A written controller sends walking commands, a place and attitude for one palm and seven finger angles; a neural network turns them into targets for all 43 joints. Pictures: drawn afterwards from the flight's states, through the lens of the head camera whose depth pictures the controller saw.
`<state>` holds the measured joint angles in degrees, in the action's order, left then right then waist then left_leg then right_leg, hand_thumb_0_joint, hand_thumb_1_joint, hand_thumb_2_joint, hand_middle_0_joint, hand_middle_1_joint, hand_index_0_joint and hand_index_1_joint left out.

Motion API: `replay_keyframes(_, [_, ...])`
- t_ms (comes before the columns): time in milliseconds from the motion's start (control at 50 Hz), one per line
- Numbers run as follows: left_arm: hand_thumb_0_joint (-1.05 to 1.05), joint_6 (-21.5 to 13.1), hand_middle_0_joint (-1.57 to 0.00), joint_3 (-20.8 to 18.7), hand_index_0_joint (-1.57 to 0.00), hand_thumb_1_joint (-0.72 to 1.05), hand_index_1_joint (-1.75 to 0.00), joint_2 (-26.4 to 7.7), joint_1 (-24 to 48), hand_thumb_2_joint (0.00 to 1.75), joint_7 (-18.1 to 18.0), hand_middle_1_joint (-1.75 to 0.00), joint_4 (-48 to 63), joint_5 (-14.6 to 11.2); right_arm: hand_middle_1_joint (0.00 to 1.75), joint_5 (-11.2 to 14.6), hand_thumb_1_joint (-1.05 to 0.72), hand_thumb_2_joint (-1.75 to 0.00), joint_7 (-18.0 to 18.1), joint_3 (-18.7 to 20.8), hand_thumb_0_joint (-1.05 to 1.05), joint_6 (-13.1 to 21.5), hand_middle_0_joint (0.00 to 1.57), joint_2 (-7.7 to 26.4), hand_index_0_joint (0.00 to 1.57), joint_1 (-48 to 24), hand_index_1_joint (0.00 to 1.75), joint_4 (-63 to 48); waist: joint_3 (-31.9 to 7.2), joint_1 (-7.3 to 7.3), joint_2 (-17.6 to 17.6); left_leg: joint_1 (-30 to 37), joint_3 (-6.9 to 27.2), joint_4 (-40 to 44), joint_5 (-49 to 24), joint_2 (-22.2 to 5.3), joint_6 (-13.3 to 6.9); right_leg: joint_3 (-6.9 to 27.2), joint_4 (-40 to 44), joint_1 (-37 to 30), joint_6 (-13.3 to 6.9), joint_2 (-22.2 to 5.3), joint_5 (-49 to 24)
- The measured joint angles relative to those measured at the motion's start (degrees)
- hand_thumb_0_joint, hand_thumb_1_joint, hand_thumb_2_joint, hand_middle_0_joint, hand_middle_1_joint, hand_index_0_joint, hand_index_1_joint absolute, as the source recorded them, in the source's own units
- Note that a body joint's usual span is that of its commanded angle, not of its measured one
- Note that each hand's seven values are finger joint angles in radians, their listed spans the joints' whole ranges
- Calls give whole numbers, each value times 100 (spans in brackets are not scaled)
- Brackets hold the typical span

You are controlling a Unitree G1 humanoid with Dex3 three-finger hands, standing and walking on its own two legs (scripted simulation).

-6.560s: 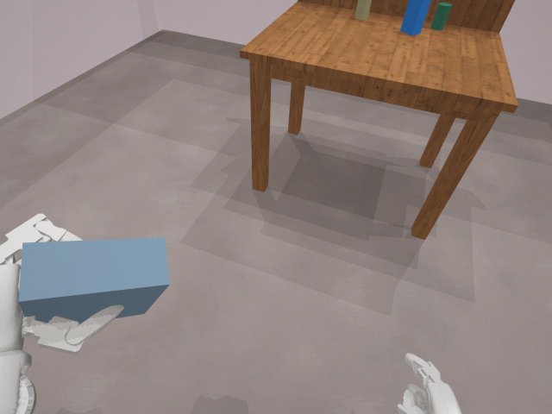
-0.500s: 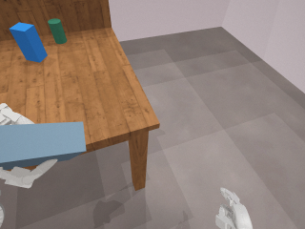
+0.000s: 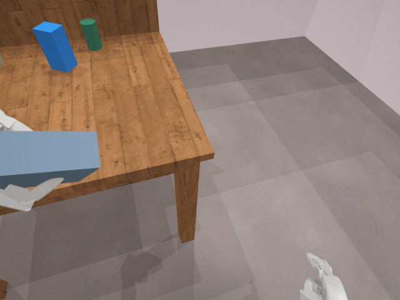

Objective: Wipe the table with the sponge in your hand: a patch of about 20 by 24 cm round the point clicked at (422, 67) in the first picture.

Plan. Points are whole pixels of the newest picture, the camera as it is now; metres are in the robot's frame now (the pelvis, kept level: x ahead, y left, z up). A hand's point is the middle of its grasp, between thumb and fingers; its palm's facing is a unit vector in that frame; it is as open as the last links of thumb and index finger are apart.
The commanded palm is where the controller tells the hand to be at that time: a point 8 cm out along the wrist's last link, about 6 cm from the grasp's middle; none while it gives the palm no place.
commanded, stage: come to a stop and stand still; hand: left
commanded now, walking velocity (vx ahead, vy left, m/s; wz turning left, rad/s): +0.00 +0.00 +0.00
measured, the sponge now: (57, 161) +0.26 +0.26 +0.17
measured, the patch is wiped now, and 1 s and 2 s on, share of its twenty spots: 0.00 0.00 0.00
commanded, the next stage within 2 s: look again from close up in 1.06 s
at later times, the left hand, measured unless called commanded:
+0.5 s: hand (5, 185) +0.21 +0.30 +0.17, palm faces +0.46 -0.83 -0.32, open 9.3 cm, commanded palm +0.15 +0.33 +0.18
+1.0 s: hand (28, 163) +0.25 +0.30 +0.16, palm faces +0.40 -0.84 -0.38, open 9.3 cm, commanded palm +0.19 +0.33 +0.18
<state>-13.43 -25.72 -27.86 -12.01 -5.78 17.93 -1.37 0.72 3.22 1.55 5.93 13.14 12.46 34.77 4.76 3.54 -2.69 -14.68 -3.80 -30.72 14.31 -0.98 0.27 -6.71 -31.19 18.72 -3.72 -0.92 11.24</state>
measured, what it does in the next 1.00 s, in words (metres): shifts its weight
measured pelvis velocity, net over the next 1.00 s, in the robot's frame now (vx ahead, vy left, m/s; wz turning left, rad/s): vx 0.04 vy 0.04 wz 0.04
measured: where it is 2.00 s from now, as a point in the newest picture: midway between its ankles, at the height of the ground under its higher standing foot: outside the picture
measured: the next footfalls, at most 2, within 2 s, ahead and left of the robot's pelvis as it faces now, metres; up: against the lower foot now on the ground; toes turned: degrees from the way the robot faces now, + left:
none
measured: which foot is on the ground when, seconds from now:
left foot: down 0.00-1.00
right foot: down 0.00-1.00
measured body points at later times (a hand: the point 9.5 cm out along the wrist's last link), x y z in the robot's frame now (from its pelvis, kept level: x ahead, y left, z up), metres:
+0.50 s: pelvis +0.00 +0.05 +0.01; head +0.00 +0.07 +0.46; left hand +0.18 +0.35 +0.19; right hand +0.18 -0.15 -0.07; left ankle +0.02 +0.12 -0.73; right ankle +0.06 -0.07 -0.73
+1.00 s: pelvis +0.04 +0.04 +0.01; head +0.07 +0.07 +0.46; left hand +0.23 +0.34 +0.19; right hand +0.24 -0.17 -0.06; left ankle +0.02 +0.12 -0.73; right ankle +0.07 -0.07 -0.73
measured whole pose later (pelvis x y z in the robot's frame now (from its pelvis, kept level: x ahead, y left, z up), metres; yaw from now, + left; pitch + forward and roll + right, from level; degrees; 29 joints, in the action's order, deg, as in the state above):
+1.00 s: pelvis +0.04 +0.04 +0.01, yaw +2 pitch +0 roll -1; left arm -11.0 -20.0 -20.8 -24.2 -5.6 26.7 -2.3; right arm -0.1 1.7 -0.9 5.8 11.2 10.6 31.9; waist 2.9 1.5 -1.6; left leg -10.1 -2.3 -24.5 14.7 1.7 -2.7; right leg -0.2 -22.0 12.2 -0.3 1.2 10.1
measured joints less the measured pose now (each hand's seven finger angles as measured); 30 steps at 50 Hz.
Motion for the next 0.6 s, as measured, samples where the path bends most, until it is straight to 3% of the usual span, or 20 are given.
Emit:
replay_keyframes(40, [0,18,-83,-74,-83,-43,-135,244,-12,101,-72,-136,-115,-124,29,26,-91,-90,-111,-46,1,100,20,65,20,33,30,-82,-10,-82,49,75,-77,82,-41,14,-70,80,159,-84,83,4,-127])
replay_keyframes(100, [0,6,-83,277,-83,-43,-135,653,-535,101,-65,-136,198,-147,29,61,-91,-90,-209,-95,1,215,20,71,20,133,30,-192,-83,-207,126,172,-173,223,-101,41,-178,208,228,-135,202,14,99])
replay_keyframes(180, [0,-8,-83,712,-83,-43,-135,719,-1071,101,94,-136,521,3,29,40,-91,-90,-262,-199,1,281,20,-116,20,254,30,-272,-85,-285,18,214,-241,280,-161,129,-280,396,97,-91,294,1,339])
replay_keyframes(280, [0,15,-83,510,-83,-43,-135,539,-922,101,132,-136,454,65,29,-11,-91,-90,-313,-331,1,346,20,-352,20,314,30,-216,10,-211,-58,192,-182,120,-106,221,-341,508,2,-121,306,-1,206])
replay_keyframes(360, [0,13,-83,318,-83,-43,-135,646,-687,101,76,-136,461,64,30,-36,-90,-90,-375,-411,1,420,21,-419,20,288,30,-82,-6,-100,-20,202,-106,67,-66,255,-356,591,127,-229,324,56,-27])
replay_keyframes(480, [0,26,-83,530,-83,-43,-135,971,-673,101,83,-136,445,136,30,-93,-90,-90,-370,-439,1,455,21,-380,21,200,30,2,-214,-15,59,273,-18,281,-97,271,-354,723,528,-410,345,170,-229])
replay_keyframes(600, [0,123,-83,639,-83,-43,-135,933,-771,101,104,-136,390,160,30,-134,-90,-90,-305,-387,1,391,21,-307,21,34,30,-122,-274,-82,30,370,22,544,-144,291,-367,763,837,-537,371,191,-345])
